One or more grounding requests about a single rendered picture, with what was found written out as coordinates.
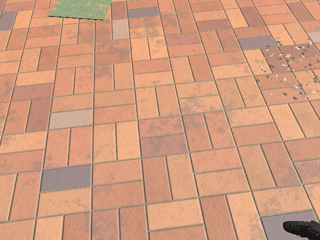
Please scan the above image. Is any right robot hand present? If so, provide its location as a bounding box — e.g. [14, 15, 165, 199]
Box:
[283, 220, 320, 240]

